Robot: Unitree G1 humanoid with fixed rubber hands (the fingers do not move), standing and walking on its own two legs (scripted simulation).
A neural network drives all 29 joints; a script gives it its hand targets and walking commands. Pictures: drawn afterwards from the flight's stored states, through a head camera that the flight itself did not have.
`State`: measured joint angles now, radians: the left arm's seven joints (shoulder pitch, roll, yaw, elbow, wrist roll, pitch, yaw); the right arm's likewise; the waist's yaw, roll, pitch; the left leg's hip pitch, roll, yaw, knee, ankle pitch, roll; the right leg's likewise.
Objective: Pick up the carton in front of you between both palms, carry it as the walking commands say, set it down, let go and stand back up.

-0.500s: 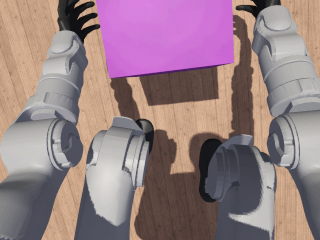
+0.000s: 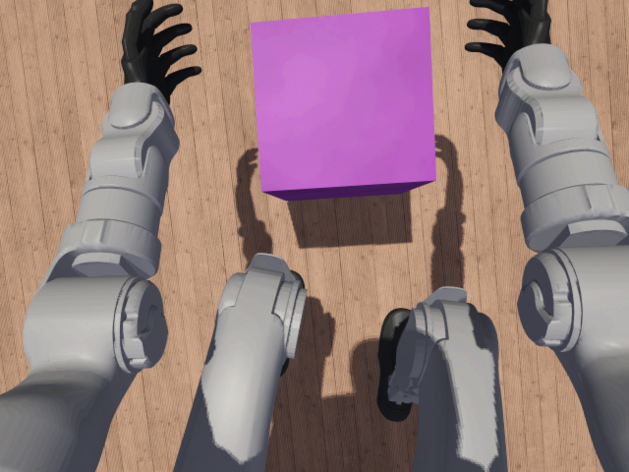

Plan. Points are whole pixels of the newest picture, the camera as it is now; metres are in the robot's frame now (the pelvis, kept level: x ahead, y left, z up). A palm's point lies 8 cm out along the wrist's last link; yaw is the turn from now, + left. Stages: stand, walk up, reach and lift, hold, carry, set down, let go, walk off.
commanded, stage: set down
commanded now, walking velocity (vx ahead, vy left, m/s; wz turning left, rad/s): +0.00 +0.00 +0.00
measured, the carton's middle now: (341, 126) +0.52 +0.06 -0.31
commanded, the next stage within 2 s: let go in 0.68 s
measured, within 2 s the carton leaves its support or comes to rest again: neither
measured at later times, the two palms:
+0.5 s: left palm (27, 2) +0.48 +0.27 +0.03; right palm out of the picture +0.57 -0.12 +0.03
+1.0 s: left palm out of the picture +0.43 +0.27 +0.15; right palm out of the picture +0.48 -0.14 +0.14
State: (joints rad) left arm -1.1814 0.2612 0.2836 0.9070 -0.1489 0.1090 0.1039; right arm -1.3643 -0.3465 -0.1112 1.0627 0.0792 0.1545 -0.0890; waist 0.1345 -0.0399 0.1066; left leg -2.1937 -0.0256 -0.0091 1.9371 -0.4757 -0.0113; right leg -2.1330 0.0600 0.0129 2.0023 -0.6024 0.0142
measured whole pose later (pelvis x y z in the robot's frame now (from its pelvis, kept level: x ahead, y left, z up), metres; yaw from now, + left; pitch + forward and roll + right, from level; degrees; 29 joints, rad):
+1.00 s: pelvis +0.07 +0.01 +0.26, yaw -1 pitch +38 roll -1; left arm -0.56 0.20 0.27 0.64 0.06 0.10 -0.10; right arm -0.65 -0.12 -0.21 0.66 -0.12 0.14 -0.10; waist 0.09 -0.01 -0.09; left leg -1.32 -0.02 -0.02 0.94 -0.28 0.01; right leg -1.27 0.06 0.06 0.95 -0.35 0.03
